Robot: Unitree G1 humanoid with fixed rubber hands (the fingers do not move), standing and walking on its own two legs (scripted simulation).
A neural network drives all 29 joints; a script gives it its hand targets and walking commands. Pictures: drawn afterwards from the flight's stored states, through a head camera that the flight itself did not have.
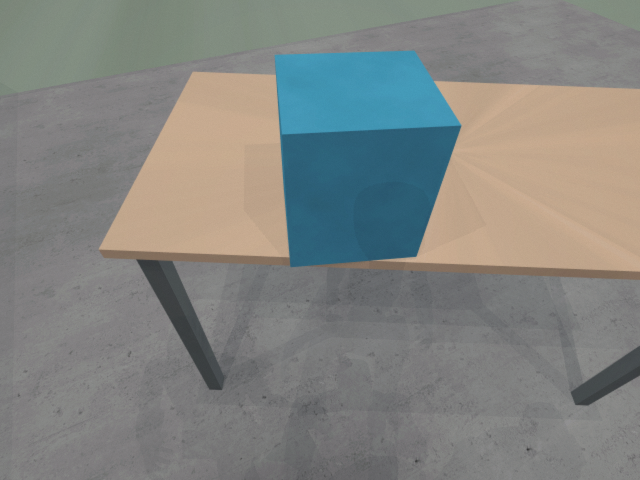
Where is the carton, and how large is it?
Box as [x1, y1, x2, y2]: [275, 51, 461, 266]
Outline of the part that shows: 414,51 275,55 282,170 290,266 416,256 461,125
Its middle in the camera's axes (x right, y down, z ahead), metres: +0.05 -0.12 +0.60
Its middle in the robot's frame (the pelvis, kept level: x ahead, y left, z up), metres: +0.54 -0.04 +0.10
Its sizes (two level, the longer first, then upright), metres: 0.210 0.200 0.250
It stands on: a table, 0.74 m high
